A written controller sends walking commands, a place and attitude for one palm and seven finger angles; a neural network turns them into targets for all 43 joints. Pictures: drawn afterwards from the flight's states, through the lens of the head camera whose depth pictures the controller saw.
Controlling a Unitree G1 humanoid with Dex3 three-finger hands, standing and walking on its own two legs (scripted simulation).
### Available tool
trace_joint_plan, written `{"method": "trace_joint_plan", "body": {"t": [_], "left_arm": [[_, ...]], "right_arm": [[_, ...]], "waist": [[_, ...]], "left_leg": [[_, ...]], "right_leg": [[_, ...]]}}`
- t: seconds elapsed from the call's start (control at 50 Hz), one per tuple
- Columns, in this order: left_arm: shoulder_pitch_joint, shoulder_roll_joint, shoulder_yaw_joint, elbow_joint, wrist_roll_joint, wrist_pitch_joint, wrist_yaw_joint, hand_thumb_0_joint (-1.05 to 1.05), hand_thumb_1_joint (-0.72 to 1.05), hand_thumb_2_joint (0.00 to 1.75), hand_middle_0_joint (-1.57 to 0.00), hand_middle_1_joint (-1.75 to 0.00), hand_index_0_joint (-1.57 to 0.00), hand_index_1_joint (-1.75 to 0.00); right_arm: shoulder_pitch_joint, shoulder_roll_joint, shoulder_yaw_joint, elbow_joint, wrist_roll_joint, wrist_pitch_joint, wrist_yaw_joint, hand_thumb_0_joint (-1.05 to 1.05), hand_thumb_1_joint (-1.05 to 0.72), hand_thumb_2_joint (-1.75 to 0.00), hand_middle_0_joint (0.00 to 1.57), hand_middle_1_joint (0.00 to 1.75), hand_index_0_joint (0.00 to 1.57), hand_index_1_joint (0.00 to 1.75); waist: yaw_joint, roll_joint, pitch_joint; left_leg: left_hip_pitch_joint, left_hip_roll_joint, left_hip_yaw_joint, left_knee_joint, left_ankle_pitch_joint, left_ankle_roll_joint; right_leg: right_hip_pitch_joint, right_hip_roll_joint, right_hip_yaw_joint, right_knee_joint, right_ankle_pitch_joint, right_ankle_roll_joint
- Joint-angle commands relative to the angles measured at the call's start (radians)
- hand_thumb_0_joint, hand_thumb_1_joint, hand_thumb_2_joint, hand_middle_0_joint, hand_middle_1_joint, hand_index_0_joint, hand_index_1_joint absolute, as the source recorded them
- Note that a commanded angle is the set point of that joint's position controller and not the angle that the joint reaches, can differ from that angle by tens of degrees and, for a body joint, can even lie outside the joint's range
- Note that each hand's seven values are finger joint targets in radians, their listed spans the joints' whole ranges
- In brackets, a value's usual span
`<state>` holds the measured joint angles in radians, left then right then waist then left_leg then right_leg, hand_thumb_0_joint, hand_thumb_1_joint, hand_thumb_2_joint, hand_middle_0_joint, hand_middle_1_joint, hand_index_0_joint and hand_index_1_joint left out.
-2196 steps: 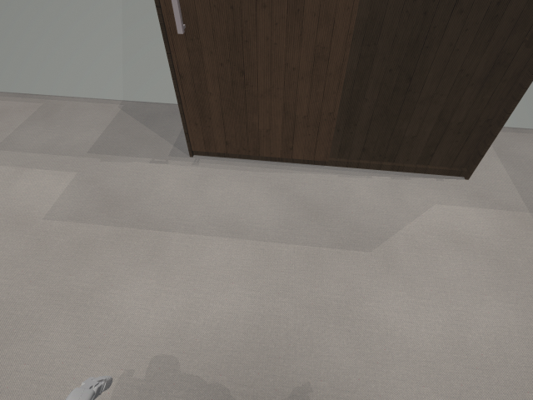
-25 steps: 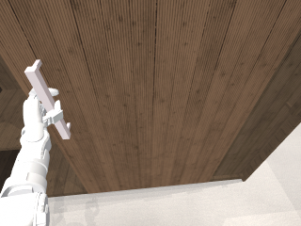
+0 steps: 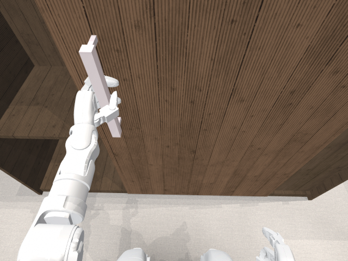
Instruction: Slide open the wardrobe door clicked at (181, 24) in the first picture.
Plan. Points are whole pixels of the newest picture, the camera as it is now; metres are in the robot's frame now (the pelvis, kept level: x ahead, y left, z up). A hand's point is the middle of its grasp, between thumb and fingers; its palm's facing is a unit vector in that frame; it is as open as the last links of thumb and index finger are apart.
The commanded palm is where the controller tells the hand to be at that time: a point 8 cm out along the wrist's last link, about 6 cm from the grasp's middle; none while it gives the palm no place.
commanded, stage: stop walking and hold the door there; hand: left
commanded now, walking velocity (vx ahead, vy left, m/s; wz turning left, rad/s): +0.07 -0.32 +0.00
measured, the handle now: (107, 94) +0.45 +0.20 +0.10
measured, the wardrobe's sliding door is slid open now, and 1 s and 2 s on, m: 0.50 0.50 0.50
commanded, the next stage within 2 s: loosen the grip on the handle in 0.66 s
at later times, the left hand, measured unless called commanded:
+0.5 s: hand (114, 109) +0.41 +0.17 +0.10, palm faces +0.15 -0.98 -0.10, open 5.5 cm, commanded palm +0.38 +0.19 +0.09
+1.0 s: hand (107, 108) +0.40 +0.18 +0.11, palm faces +0.18 -0.98 -0.09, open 8.7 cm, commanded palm +0.37 +0.22 +0.10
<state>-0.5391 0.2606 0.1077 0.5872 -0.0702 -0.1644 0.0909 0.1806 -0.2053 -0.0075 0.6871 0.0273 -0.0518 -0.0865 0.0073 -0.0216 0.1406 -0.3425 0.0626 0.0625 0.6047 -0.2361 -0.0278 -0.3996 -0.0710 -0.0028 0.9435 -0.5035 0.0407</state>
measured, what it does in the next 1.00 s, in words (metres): steps on the spot: right foot, then left foot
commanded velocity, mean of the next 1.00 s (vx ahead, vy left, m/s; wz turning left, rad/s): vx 0.01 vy -0.02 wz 0.00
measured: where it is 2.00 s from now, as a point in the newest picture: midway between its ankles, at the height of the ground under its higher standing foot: outside the picture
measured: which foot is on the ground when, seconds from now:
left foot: down 0.00-0.20, up 0.22-0.40, down 0.42-1.00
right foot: up 0.00-0.14, down 0.16-1.00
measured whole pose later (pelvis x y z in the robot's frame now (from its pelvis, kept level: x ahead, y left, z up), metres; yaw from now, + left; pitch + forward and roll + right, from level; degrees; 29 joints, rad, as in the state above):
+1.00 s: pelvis -0.04 +0.01 +0.00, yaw +1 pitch +4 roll +1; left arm -0.67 0.26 0.23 0.84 -0.04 -0.09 0.05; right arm 0.27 -0.25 -0.01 0.67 0.02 -0.10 0.02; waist -0.06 -0.01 -0.03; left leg -0.39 0.02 0.09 0.58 -0.26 0.01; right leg -0.43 0.01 -0.05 0.59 -0.23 -0.04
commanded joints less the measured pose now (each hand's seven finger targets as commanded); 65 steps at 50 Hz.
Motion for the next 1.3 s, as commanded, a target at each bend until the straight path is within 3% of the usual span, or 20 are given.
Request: {"method": "trace_joint_plan", "body": {"t": [0.0, 0.12, 0.2, 0.34, 0.38, 0.42, 0.48, 0.72, 0.74, 0.76, 0.78, 0.8, 0.84, 0.9, 0.98, 1.12, 1.14, 1.18, 1.22, 1.28], "left_arm": [[-0.408, 0.035, -0.095, -0.379, 0.026, -0.054, -0.029, 0.0, 0.9, 0.9, -0.45, -1.4, -0.45, -1.4], [-0.38, 0.104, -0.048, -0.332, 0.027, -0.015, -0.023, 0.0, 0.9, 0.9, -0.45, -1.4, -0.45, -1.4], [-0.338, 0.168, 0.02, -0.237, 0.02, 0.003, -0.011, 0.0, 0.9, 0.9, -0.45, -1.4, -0.45, -1.4], [-0.332, 0.076, -0.023, -0.225, 0.027, -0.027, -0.01, 0.0, 0.9, 0.9, -0.45, -1.4, -0.45, -1.4], [-0.348, 0.034, -0.071, -0.258, 0.018, -0.032, -0.011, 0.0, 0.9, 0.9, -0.45, -1.4, -0.45, -1.4], [-0.381, 0.001, -0.109, -0.32, 0.013, -0.038, -0.012, 0.0, 0.9, 0.9, -0.45, -1.4, -0.45, -1.4], [-0.38, -0.023, -0.135, -0.29, 0.017, -0.038, -0.018, 0.0, 0.9, 0.9, -0.45, -1.4, -0.45, -1.4], [-0.334, 0.0, -0.122, -0.138, 0.011, -0.01, -0.016, 0.0, 0.9, 0.9, -0.45, -1.4, -0.45, -1.4], [-0.892, 0.69, 0.434, -0.338, 0.136, -0.035, 0.005, 0.0, 0.9, 0.9, -0.45, -1.4, -0.45, -1.4], [-0.926, 0.629, 0.432, -0.052, 0.123, 0.079, -0.025, 0.0, 0.78, 0.84, -0.45, -1.4, -0.45, -1.4], [-0.627, 0.28, 0.175, 0.085, 0.092, 0.124, -0.054, 0.0, 0.66, 0.78, -0.45, -1.4, -0.45, -1.4], [-0.46, 0.095, 0.126, 0.09, 0.05, 0.125, -0.087, 0.0, 0.54, 0.73, -0.45, -1.4, -0.45, -1.4], [-0.381, 0.19, 0.235, -0.018, -0.02, 0.071, -0.106, 0.0, 0.3, 0.61, -0.45, -1.4, -0.45, -1.4], [-0.485, 0.061, 0.083, -0.005, 0.005, 0.009, -0.083, 0.0, -0.07, 0.43, -0.45, -1.4, -0.45, -1.4], [-0.588, 0.163, 0.078, 0.119, 0.088, -0.038, -0.048, 0.0, -0.55, 0.2, -0.42, -1.37, -0.42, -1.37], [-0.778, 0.234, 0.079, 0.288, 0.041, -0.083, -0.052, 0.0, -0.55, 0.2, -0.33, -1.25, -0.33, -1.25], [-0.768, 0.388, 0.193, 0.14, 0.036, -0.097, -0.047, 0.0, -0.55, 0.2, -0.32, -1.23, -0.32, -1.23], [-0.782, 0.368, 0.17, 0.125, 0.034, -0.102, -0.038, 0.0, -0.55, 0.2, -0.29, -1.2, -0.29, -1.2], [-0.679, 0.223, 0.077, 0.185, 0.027, -0.096, -0.047, 0.0, -0.55, 0.2, -0.26, -1.17, -0.26, -1.17], [-0.611, 0.266, 0.124, 0.225, 0.01, -0.072, -0.037, 0.0, -0.55, 0.2, -0.25, -1.15, -0.25, -1.15]], "right_arm": [[0.014, -0.158, -0.03, -0.102, -0.006, -0.059, 0.011, 0.0, -0.9, -0.9, 0.2, 0.3, 0.2, 0.3], [-0.032, -0.148, -0.002, -0.131, -0.007, -0.054, 0.019, 0.0, -0.9, -0.9, 0.2, 0.3, 0.2, 0.3], [-0.037, -0.125, 0.001, -0.14, 0.012, -0.062, 0.011, 0.0, -0.9, -0.9, 0.2, 0.3, 0.2, 0.3], [-0.039, -0.109, 0.018, -0.121, -0.007, -0.074, -0.025, 0.0, -0.9, -0.9, 0.2, 0.3, 0.2, 0.3], [-0.028, -0.122, 0.008, -0.118, -0.005, -0.068, -0.027, 0.0, -0.9, -0.9, 0.2, 0.3, 0.2, 0.3], [-0.034, -0.165, -0.015, -0.134, 0.003, -0.063, -0.014, 0.0, -0.9, -0.9, 0.2, 0.3, 0.2, 0.3], [-0.019, -0.156, -0.008, -0.12, -0.007, -0.06, 0.004, 0.0, -0.9, -0.9, 0.2, 0.3, 0.2, 0.3], [0.001, -0.152, -0.004, -0.123, -0.001, -0.016, -0.016, 0.0, -0.9, -0.9, 0.2, 0.3, 0.2, 0.3], [0.032, -0.178, -0.104, -0.151, -0.026, -0.046, 0.02, 0.0, -0.9, -0.9, 0.2, 0.3, 0.2, 0.3], [0.02, -0.234, -0.136, -0.052, -0.074, -0.067, 0.042, 0.0, -0.9, -0.9, 0.2, 0.3, 0.2, 0.3], [0.093, -0.176, -0.069, -0.096, -0.001, -0.095, 0.049, 0.0, -0.9, -0.9, 0.2, 0.3, 0.2, 0.3], [0.152, -0.178, -0.064, -0.078, 0.004, -0.087, 0.057, 0.0, -0.9, -0.9, 0.2, 0.3, 0.2, 0.3], [0.121, -0.204, -0.07, -0.086, -0.016, -0.086, 0.078, 0.0, -0.9, -0.9, 0.2, 0.3, 0.2, 0.3], [0.125, -0.182, -0.056, -0.096, -0.011, -0.074, 0.1, 0.0, -0.9, -0.9, 0.2, 0.3, 0.2, 0.3], [0.151, -0.199, -0.053, -0.118, 0.001, -0.054, 0.102, 0.0, -0.9, -0.9, 0.2, 0.3, 0.2, 0.3], [0.174, -0.211, -0.038, -0.11, 0.019, -0.101, 0.072, 0.0, -0.9, -0.9, 0.2, 0.3, 0.2, 0.3], [0.156, -0.22, -0.053, -0.129, 0.023, -0.103, 0.072, 0.0, -0.9, -0.9, 0.2, 0.3, 0.2, 0.3], [0.161, -0.212, -0.05, -0.123, 0.023, -0.103, 0.068, 0.0, -0.9, -0.9, 0.2, 0.3, 0.2, 0.3], [0.163, -0.202, -0.039, -0.123, 0.026, -0.121, 0.07, 0.0, -0.9, -0.9, 0.2, 0.3, 0.2, 0.3], [0.163, -0.225, -0.038, -0.126, 0.024, -0.13, 0.066, 0.0, -0.9, -0.9, 0.2, 0.3, 0.2, 0.3]], "waist": [[-0.044, 0.205, -0.452], [-0.014, 0.167, -0.443], [-0.004, -0.269, -0.393], [0.006, -0.136, -0.425], [-0.009, -0.061, -0.451], [0.0, 0.09, -0.512], [-0.027, 0.227, -0.464], [-0.031, -0.048, -0.459], [0.034, -0.2, -0.353], [-0.038, 0.114, -0.597], [-0.049, -0.08, -0.63], [-0.063, -0.078, -0.616], [-0.009, 0.091, -0.641], [-0.073, 0.044, -0.496], [-0.097, -0.035, -0.445], [-0.119, -0.059, -0.437], [-0.05, 0.002, -0.584], [-0.072, 0.039, -0.632], [-0.08, 0.0, -0.491], [-0.075, -0.042, -0.41]], "left_leg": [[0.421, 0.269, -0.223, -0.129, 0.631, 0.192], [0.228, 0.248, -0.167, -0.042, 0.403, 0.143], [-0.094, -0.038, -0.052, 0.319, -0.252, 0.006], [0.003, -0.046, 0.004, -0.012, -0.11, 0.014], [0.174, -0.013, 0.001, -0.204, 0.148, 0.022], [0.406, 0.175, -0.167, -0.132, 0.67, 0.1], [0.444, 0.218, -0.205, -0.128, 0.821, 0.14], [0.196, 0.074, -0.059, -0.088, 0.258, 0.026], [0.167, 0.032, 0.037, -0.057, 0.253, 0.057], [0.04, -0.04, -0.034, -0.232, 0.438, 0.039], [0.196, -0.038, -0.033, -0.114, 0.73, 0.038], [0.225, -0.011, -0.07, -0.069, 0.814, 0.022], [0.383, 0.015, -0.091, -0.069, 0.771, -0.008], [0.206, -0.017, -0.046, -0.04, 0.44, 0.03], [0.004, -0.047, -0.046, -0.051, 0.043, 0.063], [-0.172, -0.088, -0.017, -0.021, -0.224, 0.068], [-0.141, -0.088, -0.018, -0.028, -0.187, 0.068], [-0.116, -0.086, -0.033, -0.048, -0.171, 0.075], [-0.117, -0.078, -0.042, -0.063, -0.222, 0.074], [-0.147, -0.077, -0.041, -0.07, -0.238, 0.076]], "right_leg": [[-0.065, 0.03, -0.009, -0.059, 0.073, -0.019], [0.237, 0.045, 0.005, -0.446, 0.254, -0.042], [0.408, -0.222, 0.274, -0.549, 0.831, -0.169], [0.49, -0.152, 0.104, -0.441, 1.008, -0.146], [0.43, -0.12, 0.065, -0.397, 0.898, -0.094], [0.224, -0.024, 0.014, -0.37, 0.62, -0.023], [0.132, 0.025, -0.012, -0.367, 0.287, -0.037], [0.322, -0.09, 0.097, -0.474, 0.775, -0.083], [0.29, -0.015, 0.148, -0.546, 0.967, -0.018], [0.402, 0.034, -0.014, -0.305, 1.086, -0.125], [0.265, 0.052, -0.021, -0.33, 0.978, -0.092], [0.172, 0.081, -0.056, -0.33, 0.869, -0.075], [0.045, 0.077, -0.024, -0.386, 0.539, -0.076], [0.039, 0.073, -0.023, -0.415, 0.578, -0.076], [0.005, 0.07, -0.003, -0.419, 0.356, -0.066], [-0.005, 0.034, 0.114, -0.527, -0.075, -0.053], [0.109, 0.026, 0.142, -0.526, -0.072, -0.06], [0.139, 0.038, 0.121, -0.504, 0.007, -0.06], [0.05, 0.053, 0.094, -0.519, -0.027, -0.064], [0.033, 0.048, 0.094, -0.539, -0.058, -0.061]]}}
